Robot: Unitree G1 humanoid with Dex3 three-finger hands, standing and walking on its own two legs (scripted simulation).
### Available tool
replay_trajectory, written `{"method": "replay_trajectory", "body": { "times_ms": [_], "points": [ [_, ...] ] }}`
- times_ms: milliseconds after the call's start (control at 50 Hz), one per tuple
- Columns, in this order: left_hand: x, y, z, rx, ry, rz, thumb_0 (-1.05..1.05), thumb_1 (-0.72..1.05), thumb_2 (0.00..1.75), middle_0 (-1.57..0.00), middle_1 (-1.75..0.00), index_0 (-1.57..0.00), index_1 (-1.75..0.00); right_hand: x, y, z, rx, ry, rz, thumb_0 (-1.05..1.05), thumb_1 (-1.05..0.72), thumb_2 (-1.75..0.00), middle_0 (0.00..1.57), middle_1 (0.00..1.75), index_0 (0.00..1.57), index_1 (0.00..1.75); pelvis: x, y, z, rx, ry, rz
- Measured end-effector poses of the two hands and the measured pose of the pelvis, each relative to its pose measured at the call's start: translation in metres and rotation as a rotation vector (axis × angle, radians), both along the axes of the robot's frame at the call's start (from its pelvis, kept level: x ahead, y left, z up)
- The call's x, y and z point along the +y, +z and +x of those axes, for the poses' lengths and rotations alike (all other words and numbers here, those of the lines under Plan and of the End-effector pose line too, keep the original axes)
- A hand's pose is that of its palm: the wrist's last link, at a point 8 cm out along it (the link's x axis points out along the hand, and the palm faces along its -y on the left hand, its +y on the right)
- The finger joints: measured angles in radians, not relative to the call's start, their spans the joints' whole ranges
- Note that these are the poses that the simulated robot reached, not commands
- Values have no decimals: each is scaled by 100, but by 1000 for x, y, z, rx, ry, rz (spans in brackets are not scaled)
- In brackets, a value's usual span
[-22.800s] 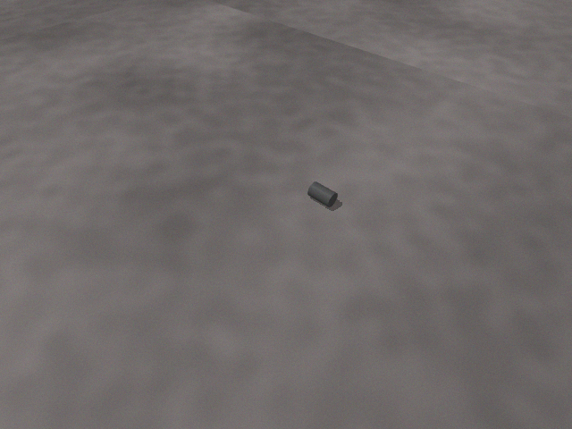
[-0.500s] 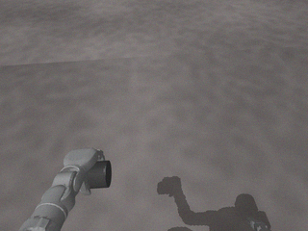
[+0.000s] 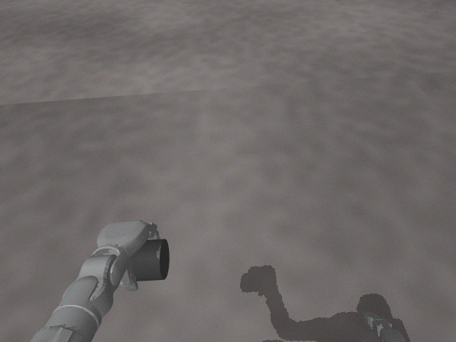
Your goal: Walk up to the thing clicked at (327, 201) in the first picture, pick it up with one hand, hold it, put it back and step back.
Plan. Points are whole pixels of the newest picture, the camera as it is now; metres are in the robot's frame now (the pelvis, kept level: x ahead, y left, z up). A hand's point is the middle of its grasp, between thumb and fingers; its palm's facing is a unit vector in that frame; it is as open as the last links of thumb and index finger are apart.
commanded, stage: hold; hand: left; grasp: from above
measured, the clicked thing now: (134, 260) +0.31 +0.22 -0.06
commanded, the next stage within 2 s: crouch in 0.86 s
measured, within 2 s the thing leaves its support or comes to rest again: neither
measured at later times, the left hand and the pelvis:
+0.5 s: hand (128, 260) +0.29 +0.22 -0.03, palm faces -0.45 -0.05 -0.89, open 10.5 cm; pelvis +0.00 +0.00 +0.00, yaw +0 degrees
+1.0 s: hand (126, 259) +0.30 +0.23 -0.03, palm faces -0.45 -0.05 -0.89, open 10.6 cm; pelvis +0.01 +0.00 +0.01, yaw +0 degrees
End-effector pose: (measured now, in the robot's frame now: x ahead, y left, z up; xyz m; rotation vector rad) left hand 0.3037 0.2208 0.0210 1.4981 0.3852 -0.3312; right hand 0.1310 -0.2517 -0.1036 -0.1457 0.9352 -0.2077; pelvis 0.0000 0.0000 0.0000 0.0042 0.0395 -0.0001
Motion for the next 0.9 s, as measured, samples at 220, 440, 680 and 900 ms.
{"method": "replay_trajectory", "body": {
  "times_ms": [220, 440, 680, 900],
  "points": [
    [0, 7, -3, -2, -7, -2, 0, -5, 44, -73, -40, -74, -40, 1, 4, 6, -11, 3, 0, 1, -90, -89, 20, 30, 20, 29, -1, 2, 1, -12, -1, 1],
    [2, 10, -5, 2, -4, -4, 0, -5, 44, -72, -40, -73, -40, 6, 7, 15, -25, 9, 11, 1, -90, -89, 20, 30, 20, 29, 0, 4, 3, -21, -2, 2],
    [5, 10, -1, -1, -4, -2, 0, -6, 47, -72, -41, -73, -42, 6, 6, 15, -5, 10, 7, 1, -90, -89, 20, 30, 20, 29, 1, 5, 5, -21, 0, 1],
    [7, 9, 0, 10, -8, -6, 0, -7, 48, -72, -43, -72, -43, 5, 6, 13, 7, -2, 5, 1, -90, -89, 20, 30, 20, 29, 2, 6, 7, -20, -1, 1]
  ]
}}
